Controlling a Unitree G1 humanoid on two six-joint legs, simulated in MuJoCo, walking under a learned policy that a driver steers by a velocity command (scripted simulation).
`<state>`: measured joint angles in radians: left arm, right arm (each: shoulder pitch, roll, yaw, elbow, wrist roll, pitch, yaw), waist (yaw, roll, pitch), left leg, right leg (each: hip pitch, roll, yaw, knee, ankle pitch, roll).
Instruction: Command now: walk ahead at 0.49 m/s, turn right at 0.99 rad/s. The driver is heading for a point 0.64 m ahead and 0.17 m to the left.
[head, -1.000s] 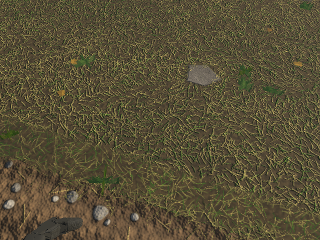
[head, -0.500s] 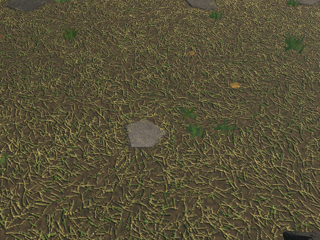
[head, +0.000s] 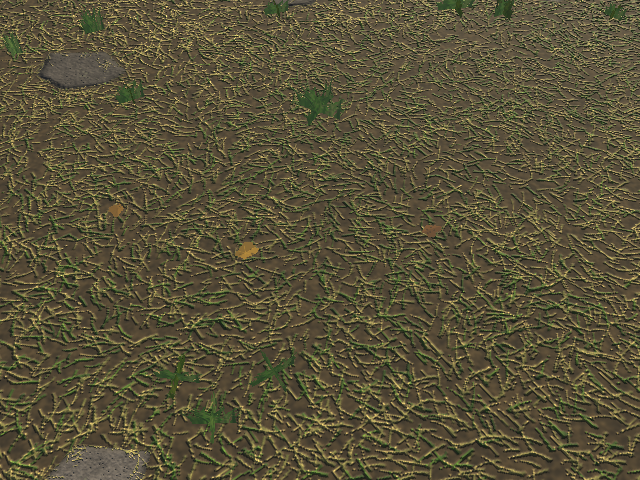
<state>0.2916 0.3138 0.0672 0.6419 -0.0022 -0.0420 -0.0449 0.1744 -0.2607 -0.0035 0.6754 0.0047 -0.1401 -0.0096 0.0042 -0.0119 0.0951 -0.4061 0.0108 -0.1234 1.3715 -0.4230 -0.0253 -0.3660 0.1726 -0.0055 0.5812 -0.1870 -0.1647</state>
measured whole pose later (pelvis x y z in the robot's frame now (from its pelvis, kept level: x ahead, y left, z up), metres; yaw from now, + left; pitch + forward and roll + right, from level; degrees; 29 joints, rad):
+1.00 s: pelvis +0.28 +0.06 +0.03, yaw +26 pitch +2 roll -1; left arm 0.17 0.27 0.05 0.71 0.00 -0.01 0.03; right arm 0.23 -0.33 -0.07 0.57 0.03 0.06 0.02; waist 0.03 0.02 0.02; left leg -0.54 0.10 -0.01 1.00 -0.32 -0.10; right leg -0.14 -0.04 -0.14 0.35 -0.24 -0.01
